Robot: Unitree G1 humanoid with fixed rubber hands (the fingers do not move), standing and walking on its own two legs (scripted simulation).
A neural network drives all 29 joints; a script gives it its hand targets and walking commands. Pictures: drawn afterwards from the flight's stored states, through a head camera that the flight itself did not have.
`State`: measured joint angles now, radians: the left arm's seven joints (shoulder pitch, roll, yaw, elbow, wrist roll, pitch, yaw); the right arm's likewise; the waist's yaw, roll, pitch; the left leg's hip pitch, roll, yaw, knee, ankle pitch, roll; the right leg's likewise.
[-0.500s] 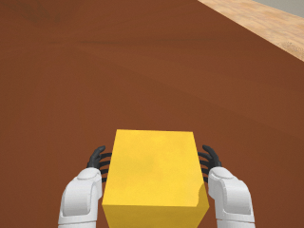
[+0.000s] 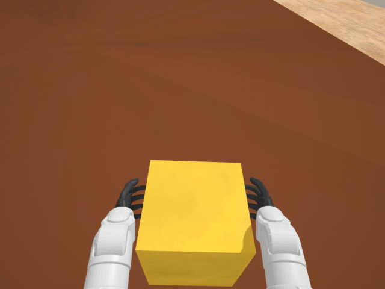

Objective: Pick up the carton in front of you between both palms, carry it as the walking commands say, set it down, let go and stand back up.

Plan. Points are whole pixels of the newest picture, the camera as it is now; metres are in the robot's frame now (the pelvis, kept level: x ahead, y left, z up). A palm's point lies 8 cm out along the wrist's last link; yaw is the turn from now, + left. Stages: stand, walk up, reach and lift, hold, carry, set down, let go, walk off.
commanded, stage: carry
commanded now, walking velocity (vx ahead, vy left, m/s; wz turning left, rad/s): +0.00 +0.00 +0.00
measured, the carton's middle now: (193, 226) +0.30 +0.00 -0.05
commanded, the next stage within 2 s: hold in 0.18 s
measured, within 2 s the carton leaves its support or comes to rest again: neither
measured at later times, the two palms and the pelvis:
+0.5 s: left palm (107, 232) +0.24 +0.17 +0.04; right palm (254, 217) +0.28 -0.12 +0.04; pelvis -0.02 -0.01 +0.01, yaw +6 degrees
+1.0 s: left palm (124, 223) +0.27 +0.15 +0.02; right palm (257, 206) +0.32 -0.14 +0.01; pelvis -0.03 -0.05 +0.00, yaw +10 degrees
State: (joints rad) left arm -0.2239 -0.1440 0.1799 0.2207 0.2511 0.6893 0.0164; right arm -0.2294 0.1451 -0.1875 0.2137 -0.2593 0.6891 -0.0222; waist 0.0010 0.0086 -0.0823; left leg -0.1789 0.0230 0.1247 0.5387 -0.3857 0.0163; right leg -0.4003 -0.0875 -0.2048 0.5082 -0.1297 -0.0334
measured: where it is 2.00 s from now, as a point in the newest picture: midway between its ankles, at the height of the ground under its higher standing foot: outside the picture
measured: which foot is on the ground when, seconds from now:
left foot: down 0.00-1.00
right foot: down 0.00-1.00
